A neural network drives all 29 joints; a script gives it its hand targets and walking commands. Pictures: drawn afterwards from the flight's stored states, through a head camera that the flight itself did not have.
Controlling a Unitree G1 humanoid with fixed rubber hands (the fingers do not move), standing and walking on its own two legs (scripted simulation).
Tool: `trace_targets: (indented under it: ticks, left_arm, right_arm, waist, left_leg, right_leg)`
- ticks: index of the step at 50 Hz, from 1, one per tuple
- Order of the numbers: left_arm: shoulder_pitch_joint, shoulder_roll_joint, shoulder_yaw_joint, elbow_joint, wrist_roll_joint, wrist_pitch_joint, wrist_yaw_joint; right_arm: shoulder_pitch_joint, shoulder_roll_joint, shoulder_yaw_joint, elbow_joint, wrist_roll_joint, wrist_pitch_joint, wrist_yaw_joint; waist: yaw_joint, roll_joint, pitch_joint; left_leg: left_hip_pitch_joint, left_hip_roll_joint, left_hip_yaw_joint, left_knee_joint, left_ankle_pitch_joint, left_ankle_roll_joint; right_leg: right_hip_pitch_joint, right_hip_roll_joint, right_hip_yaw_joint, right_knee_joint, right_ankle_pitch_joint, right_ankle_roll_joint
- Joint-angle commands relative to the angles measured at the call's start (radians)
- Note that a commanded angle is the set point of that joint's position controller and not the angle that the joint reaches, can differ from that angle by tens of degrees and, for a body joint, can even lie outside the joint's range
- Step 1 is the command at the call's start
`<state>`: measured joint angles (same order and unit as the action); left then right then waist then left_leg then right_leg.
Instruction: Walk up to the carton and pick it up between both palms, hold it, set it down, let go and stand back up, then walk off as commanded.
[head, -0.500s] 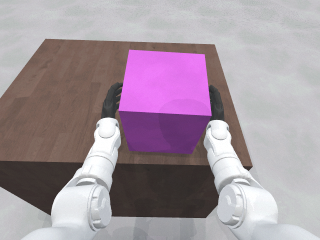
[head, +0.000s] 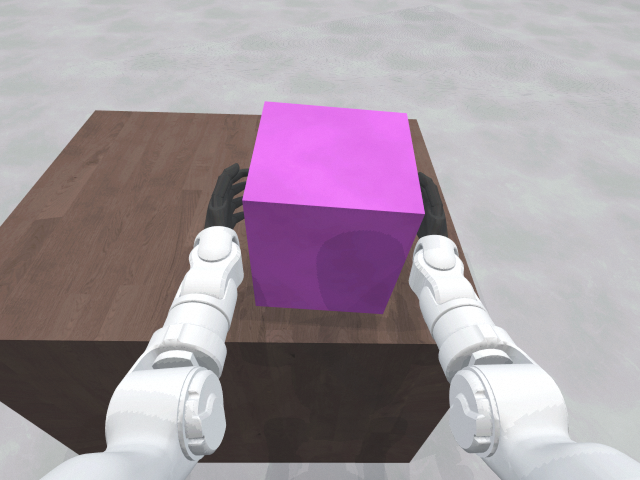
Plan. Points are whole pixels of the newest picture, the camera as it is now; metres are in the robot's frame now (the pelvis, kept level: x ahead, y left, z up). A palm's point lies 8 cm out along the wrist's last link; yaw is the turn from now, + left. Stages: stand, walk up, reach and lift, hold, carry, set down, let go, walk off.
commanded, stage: reach and lift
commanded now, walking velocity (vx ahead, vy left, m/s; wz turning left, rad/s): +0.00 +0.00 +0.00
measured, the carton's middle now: (327, 214) +0.43 +0.00 +0.11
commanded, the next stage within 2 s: hold in 1.40 s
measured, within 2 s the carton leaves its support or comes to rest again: neither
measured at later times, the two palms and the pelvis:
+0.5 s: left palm (211, 222) +0.37 +0.15 +0.15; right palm (435, 241) +0.36 -0.13 +0.13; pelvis -0.03 +0.00 +0.00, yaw +1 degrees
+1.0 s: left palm (217, 225) +0.38 +0.14 +0.14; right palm (437, 237) +0.37 -0.14 +0.13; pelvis -0.02 +0.01 +0.00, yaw +1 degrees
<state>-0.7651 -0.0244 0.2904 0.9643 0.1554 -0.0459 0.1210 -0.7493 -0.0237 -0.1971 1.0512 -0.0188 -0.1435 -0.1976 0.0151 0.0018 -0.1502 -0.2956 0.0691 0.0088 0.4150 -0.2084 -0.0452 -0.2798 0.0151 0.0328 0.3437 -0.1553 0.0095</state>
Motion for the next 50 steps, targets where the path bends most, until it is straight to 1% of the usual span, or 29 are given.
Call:
trace_targets:
  ticks: [1, 3, 4, 5, 7, 8, 9, 10, 12, 14, 17, 19, 20, 22, 25, 26, 29, 30, 32, 33, 34, 36, 39, 40, 41, 42, 43, 46, 50]
  left_arm:
    - [-0.651, -0.67, -0.331, -0.326, 0.06, 0.152, -0.151]
    - [-0.766, -0.753, -0.484, -0.512, -0.06, 0.164, -0.129]
    - [-0.783, -0.767, -0.503, -0.506, -0.095, 0.163, -0.117]
    - [-0.767, -0.8, -0.58, -0.61, -0.148, 0.162, -0.103]
    - [-0.727, -0.844, -0.688, -0.676, -0.209, 0.182, -0.08]
    - [-0.764, -0.849, -0.705, -0.679, -0.22, 0.193, -0.07]
    - [-0.757, -0.841, -0.69, -0.617, -0.209, 0.218, -0.073]
    - [-0.767, -0.804, -0.649, -0.609, -0.179, 0.244, -0.083]
    - [-0.726, -0.727, -0.526, -0.557, -0.093, 0.306, -0.11]
    - [-0.612, -0.618, -0.323, -0.34, 0.038, 0.385, -0.176]
    - [-0.498, -0.532, -0.14, -0.226, 0.155, 0.486, -0.26]
    - [-0.511, -0.527, -0.136, -0.257, 0.143, 0.535, -0.288]
    - [-0.55, -0.558, -0.178, -0.344, 0.116, 0.53, -0.287]
    - [-0.62, -0.63, -0.283, -0.462, 0.058, 0.515, -0.249]
    - [-0.834, -0.792, -0.544, -0.775, -0.116, 0.455, -0.163]
    - [-0.902, -0.823, -0.647, -0.847, -0.183, 0.427, -0.131]
    - [-0.89, -0.88, -0.783, -0.889, -0.256, 0.416, -0.057]
    - [-0.829, -0.854, -0.778, -0.866, -0.244, 0.432, -0.052]
    - [-0.703, -0.791, -0.664, -0.73, -0.153, 0.479, -0.07]
    - [-0.646, -0.766, -0.608, -0.696, -0.112, 0.51, -0.093]
    - [-0.565, -0.71, -0.499, -0.575, -0.035, 0.556, -0.133]
    - [-0.412, -0.636, -0.358, -0.437, 0.068, 0.625, -0.211]
    - [-0.417, -0.59, -0.264, -0.407, 0.128, 0.684, -0.302]
    - [-0.441, -0.571, -0.226, -0.397, 0.147, 0.688, -0.315]
    - [-0.495, -0.592, -0.266, -0.463, 0.124, 0.684, -0.318]
    - [-0.528, -0.588, -0.267, -0.516, 0.105, 0.668, -0.319]
    - [-0.59, -0.616, -0.305, -0.593, 0.075, 0.645, -0.301]
    - [-0.774, -0.752, -0.556, -0.972, -0.084, 0.56, -0.205]
    - [-0.866, -0.82, -0.796, -1.166, -0.251, 0.486, -0.091]
  right_arm:
    - [-0.852, 0.666, 0.452, -0.353, 0.122, 0.067, 0.142]
    - [-0.985, 0.728, 0.55, -0.58, 0.188, 0.055, 0.143]
    - [-1.064, 0.743, 0.579, -0.654, 0.198, 0.052, 0.141]
    - [-1.045, 0.782, 0.655, -0.766, 0.235, 0.052, 0.133]
    - [-1.049, 0.818, 0.716, -0.925, 0.279, 0.073, 0.114]
    - [-1.054, 0.814, 0.702, -0.898, 0.279, 0.092, 0.107]
    - [-1.051, 0.784, 0.659, -0.884, 0.269, 0.116, 0.097]
    - [-0.957, 0.767, 0.599, -0.768, 0.248, 0.152, 0.091]
    - [-0.837, 0.71, 0.501, -0.589, 0.21, 0.229, 0.084]
    - [-0.731, 0.607, 0.335, -0.367, 0.14, 0.299, 0.091]
    - [-0.668, 0.516, 0.218, -0.274, 0.097, 0.361, 0.107]
    - [-0.823, 0.526, 0.261, -0.394, 0.117, 0.358, 0.108]
    - [-0.888, 0.571, 0.32, -0.478, 0.125, 0.335, 0.109]
    - [-0.995, 0.629, 0.418, -0.598, 0.181, 0.296, 0.115]
    - [-1.161, 0.753, 0.581, -0.911, 0.286, 0.238, 0.127]
    - [-1.192, 0.781, 0.631, -0.973, 0.305, 0.228, 0.129]
    - [-1.161, 0.777, 0.654, -1.056, 0.338, 0.238, 0.13]
    - [-1.084, 0.78, 0.671, -1.045, 0.341, 0.261, 0.118]
    - [-0.928, 0.702, 0.579, -0.842, 0.314, 0.319, 0.107]
    - [-0.845, 0.674, 0.526, -0.737, 0.298, 0.346, 0.101]
    - [-0.744, 0.61, 0.443, -0.578, 0.271, 0.388, 0.097]
    - [-0.639, 0.537, 0.361, -0.406, 0.226, 0.448, 0.086]
    - [-0.724, 0.492, 0.34, -0.413, 0.223, 0.462, 0.087]
    - [-0.777, 0.503, 0.362, -0.421, 0.228, 0.459, 0.091]
    - [-0.84, 0.512, 0.385, -0.468, 0.24, 0.442, 0.099]
    - [-0.855, 0.541, 0.403, -0.519, 0.246, 0.427, 0.097]
    - [-0.935, 0.577, 0.442, -0.619, 0.264, 0.395, 0.1]
    - [-1.001, 0.707, 0.638, -0.944, 0.393, 0.337, 0.102]
    - [-1.031, 0.77, 0.755, -1.179, 0.418, 0.305, 0.102]
  waist:
    - [0.037, -0.052, -0.34]
    - [0.025, -0.003, -0.586]
    - [0.031, -0.019, -0.653]
    - [0.027, -0.014, -0.771]
    - [0.009, -0.007, -0.853]
    - [0.005, 0.025, -0.793]
    - [-0.008, 0.002, -0.733]
    - [-0.032, 0.005, -0.631]
    - [-0.033, -0.016, -0.415]
    - [-0.073, -0.075, -0.071]
    - [-0.105, -0.073, 0.173]
    - [-0.08, -0.078, 0.097]
    - [-0.058, -0.079, -0.01]
    - [-0.017, -0.043, -0.176]
    - [-0.004, 0.033, -0.726]
    - [-0.018, 0.064, -0.863]
    - [-0.044, 0.141, -0.905]
    - [-0.037, 0.128, -0.793]
    - [-0.043, 0.109, -0.479]
    - [-0.077, 0.096, -0.396]
    - [-0.105, 0.076, -0.208]
    - [-0.141, 0.03, 0.081]
    - [-0.145, 0.012, 0.179]
    - [-0.113, -0.009, 0.186]
    - [-0.104, 0.018, 0.115]
    - [-0.097, -0.013, 0.045]
    - [-0.067, -0.004, -0.087]
    - [-0.048, 0.079, -0.616]
    - [-0.052, 0.136, -0.851]
  left_leg:
    - [0.287, -0.096, 0.028, -0.038, 0.369, 0.031]
    - [0.298, -0.108, 0.007, 0.01, 0.486, 0.01]
    - [0.279, -0.11, -0.002, 0.025, 0.465, 0.015]
    - [0.303, -0.117, -0.009, 0.063, 0.588, 0.001]
    - [0.299, -0.119, -0.03, 0.091, 0.619, -0.015]
    - [0.284, -0.121, -0.041, 0.088, 0.584, -0.018]
    - [0.285, -0.112, -0.043, 0.078, 0.506, -0.018]
    - [0.286, -0.109, -0.036, 0.052, 0.438, -0.016]
    - [0.27, -0.099, -0.023, -0.012, 0.256, 0.007]
    - [0.194, -0.1, -0.009, -0.107, -0.009, 0.047]
    - [0.128, -0.111, 0.027, -0.181, -0.147, 0.086]
    - [0.151, -0.12, 0.037, -0.176, -0.102, 0.095]
    - [0.178, -0.123, 0.037, -0.168, -0.037, 0.094]
    - [0.236, -0.117, 0.028, -0.138, 0.108, 0.067]
    - [0.38, -0.113, -0.004, -0.018, 0.381, 0.016]
    - [0.431, -0.111, -0.027, 0.029, 0.49, -0.008]
    - [0.489, -0.097, -0.063, 0.099, 0.598, -0.05]
    - [0.484, -0.097, -0.06, 0.09, 0.574, -0.045]
    - [0.407, -0.094, -0.048, 0.023, 0.367, -0.037]
    - [0.386, -0.096, -0.04, -0.004, 0.301, -0.028]
    - [0.322, -0.094, -0.026, -0.048, 0.189, -0.013]
    - [0.213, -0.105, -0.006, -0.133, 0.039, 0.026]
    - [0.194, -0.112, 0.021, -0.181, -0.044, 0.055]
    - [0.181, -0.111, 0.026, -0.192, -0.061, 0.07]
    - [0.207, -0.113, 0.028, -0.188, -0.016, 0.063]
    - [0.23, -0.11, 0.028, -0.179, 0.042, 0.064]
    - [0.266, -0.112, 0.029, -0.149, 0.143, 0.058]
    - [0.46, -0.116, -0.012, 0.004, 0.556, -0.008]
    - [0.571, -0.103, -0.074, 0.116, 0.78, -0.061]
  right_leg:
    - [0.335, 0.038, -0.064, -0.058, 0.268, 0.027]
    - [0.367, 0.053, -0.065, -0.024, 0.391, 0.025]
    - [0.356, 0.056, -0.061, -0.022, 0.404, 0.032]
    - [0.393, 0.072, -0.062, 0.009, 0.556, 0.036]
    - [0.371, 0.087, -0.059, 0.031, 0.632, 0.039]
    - [0.314, 0.087, -0.055, 0.021, 0.561, 0.029]
    - [0.26, 0.088, -0.059, -0.003, 0.443, 0.029]
    - [0.231, 0.082, -0.056, -0.032, 0.34, 0.023]
    - [0.218, 0.061, -0.04, -0.073, 0.134, 0.029]
    - [0.207, 0.03, -0.035, -0.127, -0.099, 0.033]
    - [0.244, 0.005, -0.039, -0.16, -0.216, 0.037]
    - [0.245, 0.01, -0.039, -0.159, -0.201, 0.044]
    - [0.28, 0.019, -0.049, -0.139, -0.142, 0.048]
    - [0.326, 0.037, -0.064, -0.1, 0.028, 0.049]
    - [0.379, 0.078, -0.084, -0.017, 0.292, 0.04]
    - [0.331, 0.091, -0.091, -0.009, 0.354, 0.036]
    - [0.13, 0.112, -0.102, -0.014, 0.313, 0.01]
    - [0.123, 0.115, -0.097, -0.025, 0.303, 0.007]
    - [0.113, 0.098, -0.079, -0.072, 0.129, 0.008]
    - [0.151, 0.082, -0.077, -0.082, 0.109, 0.018]
    - [0.181, 0.066, -0.074, -0.098, 0.04, 0.021]
    - [0.255, 0.032, -0.061, -0.125, -0.016, 0.038]
    - [0.276, 0.009, -0.058, -0.142, -0.077, 0.043]
    - [0.277, 0.012, -0.057, -0.148, -0.121, 0.045]
    - [0.272, 0.019, -0.062, -0.134, -0.097, 0.042]
    - [0.291, 0.024, -0.068, -0.128, -0.046, 0.041]
    - [0.323, 0.034, -0.077, -0.101, 0.032, 0.043]
    - [0.415, 0.067, -0.083, -0.011, 0.405, 0.049]
    - [0.2, 0.109, -0.093, 0.006, 0.459, 0.025]
